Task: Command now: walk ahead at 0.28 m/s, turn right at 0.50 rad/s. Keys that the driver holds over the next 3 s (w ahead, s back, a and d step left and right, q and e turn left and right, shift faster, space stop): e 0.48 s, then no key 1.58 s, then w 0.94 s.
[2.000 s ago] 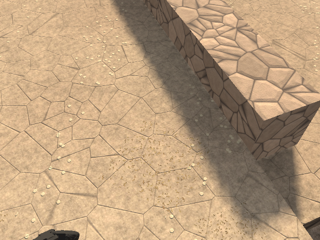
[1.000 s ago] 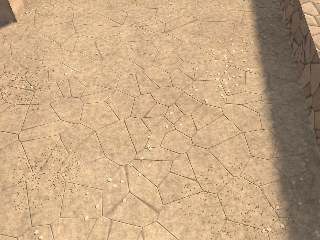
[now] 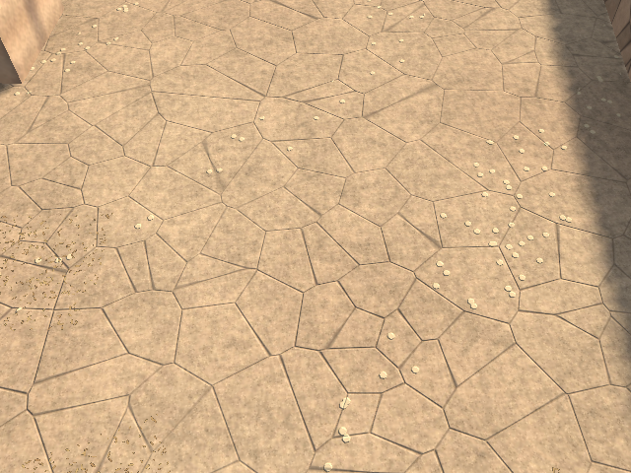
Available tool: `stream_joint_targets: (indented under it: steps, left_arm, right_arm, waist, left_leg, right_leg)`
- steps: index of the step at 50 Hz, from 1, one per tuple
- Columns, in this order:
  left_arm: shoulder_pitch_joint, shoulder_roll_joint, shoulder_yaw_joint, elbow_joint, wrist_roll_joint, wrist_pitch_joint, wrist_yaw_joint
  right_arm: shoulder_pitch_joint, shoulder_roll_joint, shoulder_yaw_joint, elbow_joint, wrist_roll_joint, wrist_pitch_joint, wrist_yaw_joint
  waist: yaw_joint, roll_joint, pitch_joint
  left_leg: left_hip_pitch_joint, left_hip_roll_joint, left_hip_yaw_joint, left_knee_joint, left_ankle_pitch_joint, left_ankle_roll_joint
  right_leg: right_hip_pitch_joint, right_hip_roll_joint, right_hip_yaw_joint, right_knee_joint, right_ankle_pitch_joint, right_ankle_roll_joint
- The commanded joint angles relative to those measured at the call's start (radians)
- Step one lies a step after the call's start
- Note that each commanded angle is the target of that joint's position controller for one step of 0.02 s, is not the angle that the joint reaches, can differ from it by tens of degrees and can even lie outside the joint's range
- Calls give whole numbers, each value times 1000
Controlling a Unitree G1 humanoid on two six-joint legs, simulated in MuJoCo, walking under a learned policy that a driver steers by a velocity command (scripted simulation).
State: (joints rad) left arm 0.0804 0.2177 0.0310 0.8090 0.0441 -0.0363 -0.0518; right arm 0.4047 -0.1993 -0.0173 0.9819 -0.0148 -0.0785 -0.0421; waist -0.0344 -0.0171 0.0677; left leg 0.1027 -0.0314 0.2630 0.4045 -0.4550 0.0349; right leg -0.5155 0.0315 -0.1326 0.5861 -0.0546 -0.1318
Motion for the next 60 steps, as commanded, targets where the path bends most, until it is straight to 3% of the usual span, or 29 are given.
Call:
stream_joint_targets:
  steps: [1,2,3,5,6,7,9,11,17,20,24,26,28,29,30,31,32,33,34,35,40,45,47,48,49,50,51,53,60]
  left_arm:
    - [393,183,63,57,15,-23,28]
    - [331,290,91,29,1,-11,37]
    - [363,298,100,13,-48,1,40]
    - [185,185,72,-17,-54,23,58]
    - [161,148,60,-15,-54,25,61]
    - [156,136,56,-17,-52,25,62]
    - [153,162,60,-17,-36,14,54]
    - [159,192,69,-22,-30,9,50]
    - [202,208,80,-40,-30,42,57]
    - [220,212,86,-47,-23,53,59]
    - [214,220,91,-61,-15,62,56]
    - [186,214,88,-67,-18,65,55]
    - [146,199,80,-72,-35,71,61]
    - [165,155,66,-81,-41,69,64]
    - [246,84,46,-91,-45,65,66]
    - [225,185,73,-77,-21,70,73]
    - [220,206,80,-63,-16,74,73]
    - [217,195,79,-45,-19,79,69]
    - [222,186,77,-36,-23,84,64]
    - [225,175,72,-29,-24,89,57]
    - [156,126,41,-11,-37,101,57]
    - [146,118,21,31,-50,98,75]
    - [181,121,15,64,-40,81,84]
    - [175,159,18,66,-25,68,90]
    - [133,218,26,69,-21,61,91]
    - [96,159,9,78,-34,54,81]
    - [77,128,-2,82,-34,48,77]
    - [106,131,-6,117,-31,42,83]
    - [137,123,-16,196,-37,35,90]
  right_arm:
    - [-63,-187,-43,-87,16,-3,-2]
    - [62,-81,-27,-129,23,-3,7]
    - [24,-142,-32,-144,13,2,11]
    - [-80,-145,-32,-170,4,5,14]
    - [-105,-150,-36,-181,-10,19,15]
    - [-86,-142,-36,-178,-24,44,14]
    - [-57,-111,-30,-178,-26,79,13]
    - [-68,-106,-30,-192,-20,87,12]
    - [-225,-140,-39,-254,-13,110,5]
    - [-273,-144,-37,-277,-7,108,0]
    - [-275,-149,-32,-294,10,92,-7]
    - [-217,-152,-30,-285,18,83,-9]
    - [-134,-145,-27,-265,12,70,-13]
    - [-143,-195,-36,-270,-7,62,-20]
    - [-226,-270,-42,-313,-14,66,-22]
    - [-186,-277,-50,-296,-12,75,-11]
    - [-183,-222,-36,-292,-5,74,-2]
    - [-230,-183,-26,-293,1,72,3]
    - [-261,-173,-22,-300,-3,72,4]
    - [-258,-169,-19,-297,-4,69,1]
    - [-176,-172,-17,-246,-1,62,5]
    - [-151,-203,-29,-199,-7,79,15]
    - [-156,-198,-29,-183,-1,82,14]
    - [-146,-177,-23,-186,3,74,18]
    - [-122,-148,-18,-191,12,69,24]
    - [-136,-131,-11,-162,11,77,20]
    - [-156,-143,-14,-146,4,83,17]
    - [-167,-166,-23,-122,1,85,21]
    - [-139,-133,-12,-21,2,86,21]
  waist:
    - [205,13,-221]
    - [75,-217,-347]
    - [135,-51,-486]
    - [65,43,-181]
    - [37,64,-111]
    - [18,60,-89]
    - [-4,42,-110]
    - [-4,12,-144]
    - [58,-67,-140]
    - [79,-85,-120]
    - [80,-104,-122]
    - [57,-113,-137]
    - [4,-92,-133]
    - [27,19,-124]
    - [92,235,-129]
    - [48,226,-129]
    - [60,131,-107]
    - [79,98,-71]
    - [89,126,-76]
    - [86,166,-82]
    - [33,174,-114]
    - [23,199,-103]
    - [51,149,-104]
    - [37,91,-130]
    - [-14,-38,-111]
    - [1,-64,-94]
    - [6,-69,-53]
    - [21,-75,-30]
    - [20,-11,-2]
  left_leg:
    - [-278,151,-26,727,759,-3]
    - [-644,-21,-108,1122,-187,-50]
    - [-714,-12,-295,1187,-100,-52]
    - [-739,77,-302,1032,29,-52]
    - [-709,96,-308,948,40,-60]
    - [-643,101,-303,885,53,-70]
    - [-577,88,-287,807,77,-82]
    - [-585,82,-285,739,117,-91]
    - [-672,80,-319,568,168,-108]
    - [-678,60,-336,487,133,-100]
    - [-591,11,-341,368,58,-72]
    - [-494,-3,-328,259,48,-49]
    - [-311,6,-317,-21,213,-27]
    - [-236,137,-447,-143,232,4]
    - [-152,393,-718,-178,485,88]
    - [-246,440,-764,-127,672,214]
    - [-268,392,-695,-117,693,224]
    - [-296,317,-587,-108,674,188]
    - [-284,258,-513,-99,681,150]
    - [-263,232,-473,-89,743,142]
    - [-156,217,-439,-53,786,148]
    - [-185,212,-474,-26,728,147]
    - [-262,200,-473,-3,671,91]
    - [-335,185,-465,4,562,50]
    - [-368,101,-386,-4,405,21]
    - [-270,72,-354,-48,284,11]
    - [-245,72,-361,-55,298,6]
    - [-225,88,-369,-52,368,12]
    - [-238,96,-373,-81,342,-1]
  right_leg:
    - [516,-57,143,-122,293,-113]
    - [843,-379,546,23,1040,-280]
    - [851,-419,641,-78,967,-371]
    - [509,-329,503,-227,561,-277]
    - [401,-278,452,-259,518,-230]
    - [311,-240,410,-279,500,-204]
    - [236,-189,359,-276,534,-178]
    - [243,-164,350,-264,535,-158]
    - [304,-142,470,-284,93,-106]
    - [339,-150,541,-272,5,-106]
    - [361,-157,611,-213,160,-106]
    - [362,-155,620,-177,275,-86]
    - [292,-101,598,-120,198,-14]
    - [212,-31,529,-24,-19,44]
    - [60,122,341,140,-418,101]
    - [54,142,265,312,-578,115]
    - [68,114,300,406,-530,120]
    - [79,97,305,443,-460,132]
    - [83,101,295,463,-417,144]
    - [83,100,290,469,-394,156]
    - [140,67,244,245,-395,190]
    - [301,34,157,-91,-332,153]
    - [453,-5,191,-317,-90,125]
    - [545,-85,280,-311,-28,106]
    - [515,-173,364,-250,126,63]
    - [392,-194,361,-255,81,33]
    - [349,-163,349,-270,-9,50]
    - [334,-120,320,-288,-60,76]
    - [328,-111,312,-306,-118,70]
